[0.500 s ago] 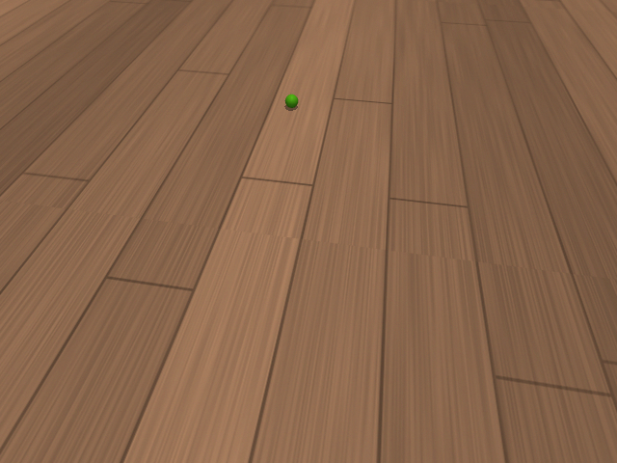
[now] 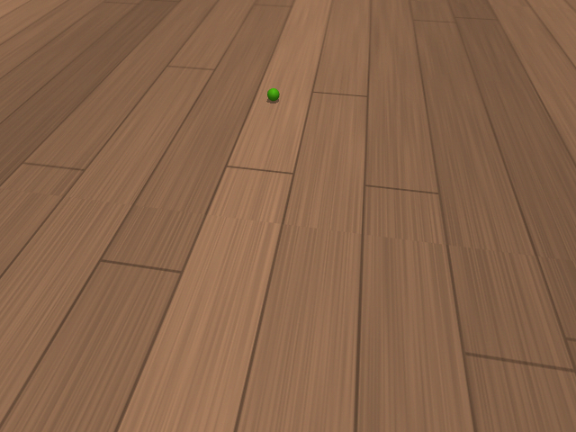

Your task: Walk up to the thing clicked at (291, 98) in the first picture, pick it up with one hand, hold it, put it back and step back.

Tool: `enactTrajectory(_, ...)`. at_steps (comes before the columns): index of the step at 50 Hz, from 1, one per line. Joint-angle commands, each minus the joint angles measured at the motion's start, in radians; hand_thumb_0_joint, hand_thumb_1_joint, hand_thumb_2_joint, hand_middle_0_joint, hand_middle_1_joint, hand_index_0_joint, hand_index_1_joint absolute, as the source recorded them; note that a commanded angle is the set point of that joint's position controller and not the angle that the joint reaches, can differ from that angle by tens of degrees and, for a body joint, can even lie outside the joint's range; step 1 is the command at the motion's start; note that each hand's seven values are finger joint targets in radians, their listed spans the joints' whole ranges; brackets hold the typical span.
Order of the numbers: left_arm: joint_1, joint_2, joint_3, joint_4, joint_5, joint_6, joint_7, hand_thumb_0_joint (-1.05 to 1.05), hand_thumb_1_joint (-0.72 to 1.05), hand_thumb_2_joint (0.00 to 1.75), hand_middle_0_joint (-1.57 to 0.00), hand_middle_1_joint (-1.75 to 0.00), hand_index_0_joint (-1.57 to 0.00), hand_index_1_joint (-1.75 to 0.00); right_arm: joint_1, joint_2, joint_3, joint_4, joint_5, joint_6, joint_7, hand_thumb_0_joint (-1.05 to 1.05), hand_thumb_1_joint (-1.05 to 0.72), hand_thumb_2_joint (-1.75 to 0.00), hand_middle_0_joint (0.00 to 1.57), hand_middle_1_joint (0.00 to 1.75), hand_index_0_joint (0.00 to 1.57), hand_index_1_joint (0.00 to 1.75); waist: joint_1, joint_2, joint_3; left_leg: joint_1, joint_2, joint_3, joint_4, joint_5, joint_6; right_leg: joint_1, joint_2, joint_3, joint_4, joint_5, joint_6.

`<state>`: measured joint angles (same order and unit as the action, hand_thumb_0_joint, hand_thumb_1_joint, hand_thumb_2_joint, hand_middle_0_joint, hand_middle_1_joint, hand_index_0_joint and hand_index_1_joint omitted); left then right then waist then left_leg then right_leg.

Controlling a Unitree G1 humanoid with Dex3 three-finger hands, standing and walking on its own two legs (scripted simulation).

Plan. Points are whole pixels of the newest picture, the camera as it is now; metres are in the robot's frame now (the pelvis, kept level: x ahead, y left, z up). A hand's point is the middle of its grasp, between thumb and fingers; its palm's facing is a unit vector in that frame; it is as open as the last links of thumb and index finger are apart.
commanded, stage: stand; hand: left
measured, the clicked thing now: (273, 94) +2.10 +0.12 -0.74
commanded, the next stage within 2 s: walk up in 0.62 s
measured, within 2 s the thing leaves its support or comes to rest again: neither
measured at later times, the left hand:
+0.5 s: hand out of the picture +0.08 +0.25 -0.16, palm faces -0.03 -0.94 -0.34, open 7.4 cm
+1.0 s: hand (138, 354) +0.27 +0.27 -0.12, palm faces -0.21 -0.79 -0.57, open 7.4 cm
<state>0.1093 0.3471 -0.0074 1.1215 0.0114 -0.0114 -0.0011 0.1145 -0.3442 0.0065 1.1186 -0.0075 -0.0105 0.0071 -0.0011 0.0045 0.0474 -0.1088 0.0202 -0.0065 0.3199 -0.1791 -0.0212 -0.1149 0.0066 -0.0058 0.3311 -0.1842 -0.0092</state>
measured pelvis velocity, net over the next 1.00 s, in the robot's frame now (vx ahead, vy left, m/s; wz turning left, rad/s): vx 0.11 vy -0.04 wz -0.30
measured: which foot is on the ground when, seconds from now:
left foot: down 0.00-0.94, up 0.96-1.00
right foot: down 0.00-0.72, up 0.74-0.92, down 0.94-1.00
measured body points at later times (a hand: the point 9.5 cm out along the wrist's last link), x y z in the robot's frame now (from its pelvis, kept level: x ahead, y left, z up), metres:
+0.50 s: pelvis +0.01 +0.00 +0.00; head +0.02 +0.00 +0.45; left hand +0.08 +0.30 -0.13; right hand +0.08 -0.30 -0.14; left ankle +0.00 +0.13 -0.75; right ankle +0.00 -0.11 -0.75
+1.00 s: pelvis +0.11 -0.04 -0.04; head +0.08 -0.08 +0.40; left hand +0.28 +0.30 -0.09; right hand +0.10 -0.40 -0.17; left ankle +0.02 +0.12 -0.72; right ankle +0.08 -0.17 -0.75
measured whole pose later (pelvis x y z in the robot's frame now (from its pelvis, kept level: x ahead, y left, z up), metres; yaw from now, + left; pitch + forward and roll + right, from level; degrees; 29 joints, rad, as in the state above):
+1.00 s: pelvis +0.11 -0.04 -0.04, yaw -17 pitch -1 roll +0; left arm 0.26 0.49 0.09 0.99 0.00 -0.08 -0.03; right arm 0.17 -0.52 -0.11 0.93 -0.06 0.02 0.13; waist -0.01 0.14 -0.03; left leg -0.19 0.08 0.08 0.93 -0.59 0.00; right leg -0.38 -0.08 -0.10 0.78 -0.39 0.01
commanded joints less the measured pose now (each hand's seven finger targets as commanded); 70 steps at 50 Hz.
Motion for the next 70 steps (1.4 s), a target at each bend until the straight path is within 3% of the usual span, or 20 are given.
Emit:
enactTrajectory(1,-0.047,0.215,0.037,-0.062,-0.005,-0.025,0.012,0.00,0.90,0.90,-0.20,-0.30,-0.20,-0.30,-0.032,-0.209,-0.043,-0.056,-0.001,-0.021,-0.017,0.00,-0.90,-0.90,0.20,0.30,0.20,0.30,-0.001,-0.005,-0.072,0.004,0.107,-0.082,-0.034,0.135,0.040,0.017,-0.135,0.100,-0.054,0.156,-0.019)
enactTrajectory(30,-0.035,0.213,0.041,-0.052,-0.007,-0.024,0.014,0.00,0.90,0.90,-0.20,-0.30,-0.20,-0.30,-0.030,-0.210,-0.039,-0.055,0.001,-0.020,-0.019,0.00,-0.90,-0.90,0.20,0.30,0.20,0.30,0.002,-0.009,-0.073,0.024,0.110,-0.084,-0.038,0.173,0.038,0.024,-0.135,0.096,-0.052,0.197,-0.016)
enactTrajectory(31,0.094,0.390,0.101,-0.103,-0.002,-0.028,-0.018,0.00,0.90,0.90,-0.20,-0.30,-0.20,-0.30,-0.075,-0.394,-0.151,-0.195,-0.036,-0.042,0.041,0.00,-0.90,-0.90,0.20,0.30,0.20,0.30,-0.010,0.096,-0.107,0.123,0.062,0.008,0.165,-0.410,0.093,-0.233,-0.146,0.278,-0.018,-0.358,-0.078)
enactTrajectory(33,0.005,0.361,0.100,-0.129,-0.001,-0.034,-0.030,0.00,0.90,0.90,-0.20,-0.30,-0.20,-0.30,-0.031,-0.342,-0.146,-0.196,-0.043,-0.040,0.074,0.00,-0.90,-0.90,0.20,0.30,0.20,0.30,-0.073,0.036,-0.013,0.130,0.049,-0.020,0.218,-0.530,0.128,-0.497,-0.161,0.321,-0.063,-0.511,-0.064)
enactTrajectory(35,-0.199,0.298,0.093,-0.202,0.004,-0.044,-0.028,0.00,0.90,0.90,-0.20,-0.30,-0.20,-0.30,0.136,-0.333,-0.164,-0.176,-0.030,-0.036,0.079,0.00,-0.90,-0.90,0.20,0.30,0.20,0.30,-0.202,0.084,-0.016,0.352,0.167,-0.131,-0.020,-0.525,0.185,-0.764,-0.058,0.131,0.107,-0.353,0.023)
enactTrajectory(36,-0.245,0.258,0.089,-0.229,0.004,-0.050,-0.029,0.00,0.90,0.90,-0.20,-0.30,-0.20,-0.30,0.139,-0.373,-0.185,-0.175,-0.026,-0.039,0.075,0.00,-0.90,-0.90,0.20,0.30,0.20,0.30,-0.213,0.291,-0.065,0.370,0.387,-0.330,-0.156,-0.493,0.246,-0.804,-0.012,-0.025,0.461,-0.274,-0.004)
enactTrajectory(38,-0.098,0.305,0.087,-0.231,-0.003,-0.052,-0.027,0.00,0.90,0.90,-0.20,-0.30,-0.20,-0.30,-0.059,-0.367,-0.178,-0.268,-0.032,-0.049,0.077,0.00,-0.90,-0.90,0.20,0.30,0.20,0.30,-0.072,0.153,-0.084,0.207,0.445,-0.301,-0.169,-0.367,0.246,-0.629,-0.147,-0.009,0.558,-0.289,-0.020)
enactTrajectory(45,0.240,0.325,0.123,-0.105,-0.023,-0.053,-0.060,0.00,0.90,0.90,-0.20,-0.30,-0.20,-0.30,-0.220,-0.351,-0.169,-0.354,-0.051,-0.049,0.113,0.00,-0.90,-0.90,0.20,0.30,0.20,0.30,0.097,0.015,-0.051,-0.143,0.201,0.174,0.120,-0.457,0.152,-0.102,-0.144,-0.142,0.302,-0.051,-0.019)
enactTrajectory(46,0.350,0.357,0.136,-0.069,-0.016,-0.061,-0.046,0.00,0.90,0.90,-0.20,-0.30,-0.20,-0.30,-0.219,-0.323,-0.158,-0.364,-0.057,-0.041,0.117,0.00,-0.90,-0.90,0.20,0.30,0.20,0.30,0.142,-0.130,-0.058,-0.318,0.104,0.243,0.357,-0.388,0.117,0.098,-0.097,-0.103,0.230,-0.092,-0.046)
enactTrajectory(47,0.486,0.430,0.161,-0.045,-0.006,-0.070,-0.023,0.00,0.90,0.90,-0.20,-0.30,-0.20,-0.30,-0.224,-0.269,-0.136,-0.391,-0.058,-0.038,0.124,0.00,-0.90,-0.90,0.20,0.30,0.20,0.30,0.206,-0.333,-0.052,-0.609,0.004,0.236,0.711,-0.479,0.065,0.273,-0.167,0.164,0.120,-0.369,-0.117)
enactTrajectory(48,0.482,0.478,0.173,-0.084,-0.007,-0.065,-0.004,0.00,0.90,0.90,-0.20,-0.30,-0.20,-0.30,-0.223,-0.241,-0.116,-0.428,-0.050,-0.034,0.135,0.00,-0.90,-0.90,0.20,0.30,0.20,0.30,0.195,-0.388,-0.005,-0.828,-0.048,0.090,0.871,-0.519,0.013,0.290,-0.317,0.565,-0.068,-0.716,-0.175)
enactTrajectory(49,0.389,0.476,0.166,-0.127,-0.012,-0.067,0.008,0.00,0.90,0.90,-0.20,-0.30,-0.20,-0.30,-0.235,-0.293,-0.123,-0.442,-0.043,-0.038,0.145,0.00,-0.90,-0.90,0.20,0.30,0.20,0.30,0.146,-0.272,0.011,-0.831,-0.008,-0.084,0.879,-0.423,-0.002,0.231,-0.424,0.838,-0.221,-0.783,-0.241)
enactTrajectory(50,0.331,0.497,0.162,-0.158,-0.016,-0.075,0.019,0.00,0.90,0.90,-0.20,-0.30,-0.20,-0.30,-0.272,-0.322,-0.128,-0.446,-0.040,-0.047,0.145,0.00,-0.90,-0.90,0.20,0.30,0.20,0.30,0.123,-0.202,0.032,-0.843,0.040,-0.124,0.879,-0.378,-0.003,0.194,-0.456,0.878,-0.260,-0.777,-0.282)
enactTrajectory(55,0.139,0.437,0.136,-0.240,-0.028,-0.108,0.044,0.00,0.90,0.90,-0.20,-0.30,-0.20,-0.30,-0.136,-0.349,-0.136,-0.406,-0.039,-0.021,0.152,0.00,-0.90,-0.90,0.20,0.30,0.20,0.30,-0.024,-0.102,0.048,-0.615,0.112,-0.132,0.696,-0.124,0.009,-0.045,-0.298,0.396,-0.140,-0.380,-0.158)
enactTrajectory(59,0.148,0.466,0.145,-0.261,-0.024,-0.138,0.041,0.00,0.90,0.90,-0.20,-0.30,-0.20,-0.30,-0.139,-0.350,-0.148,-0.449,-0.048,0.014,0.179,0.00,-0.90,-0.90,0.20,0.30,0.20,0.30,-0.041,-0.118,0.087,-0.497,0.088,-0.053,0.626,0.064,-0.015,-0.269,-0.212,0.249,-0.196,-0.341,-0.149)
enactTrajectory(64,0.199,0.453,0.151,-0.270,-0.012,-0.131,0.051,0.00,0.90,0.90,-0.20,-0.30,-0.20,-0.30,-0.159,-0.304,-0.147,-0.490,-0.042,0.008,0.180,0.00,-0.90,-0.90,0.20,0.30,0.20,0.30,-0.028,-0.100,0.018,-0.294,0.087,-0.015,0.400,0.118,-0.022,-0.234,-0.176,0.103,-0.077,0.038,-0.123)
enactTrajectory(66,0.131,0.466,0.153,-0.287,0.002,-0.118,0.060,0.00,0.90,0.90,-0.20,-0.30,-0.20,-0.30,-0.003,-0.315,-0.175,-0.462,-0.043,0.014,0.173,0.00,-0.90,-0.90,0.20,0.30,0.20,0.30,-0.117,-0.135,-0.070,-0.073,0.073,0.019,0.388,0.085,-0.007,-0.258,-0.219,0.107,0.056,0.194,-0.107)
enactTrajectory(68,0.131,0.403,0.132,-0.320,0.004,-0.104,0.066,0.00,0.90,0.90,-0.20,-0.30,-0.20,-0.30,0.338,-0.383,-0.225,-0.369,-0.048,0.010,0.144,0.00,-0.90,-0.90,0.20,0.30,0.20,0.30,-0.275,0.088,-0.230,0.285,0.025,0.010,0.299,-0.026,0.039,-0.365,-0.150,0.054,0.608,0.231,-0.059)
enactTrajectory(69,0.206,0.280,0.093,-0.323,0.012,-0.102,0.068,0.00,0.90,0.90,-0.20,-0.30,-0.20,-0.30,0.451,-0.438,-0.245,-0.359,-0.053,0.002,0.116,0.00,-0.90,-0.90,0.20,0.30,0.20,0.30,-0.308,0.334,-0.278,0.452,0.149,-0.202,0.217,-0.264,0.021,-0.585,-0.044,0.059,0.881,-0.341,-0.032)
enactTrajectory(70,0.303,0.233,0.068,-0.327,-0.012,-0.099,0.076,0.00,0.90,0.90,-0.20,-0.30,-0.20,-0.30,0.319,-0.508,-0.250,-0.398,-0.034,-0.012,0.095,0.00,-0.90,-0.90,0.20,0.30,0.20,0.30,-0.197,0.521,-0.271,0.424,0.333,-0.594,-0.017,-0.399,0.020,-0.738,0.072,0.060,1.086,-0.502,-0.062)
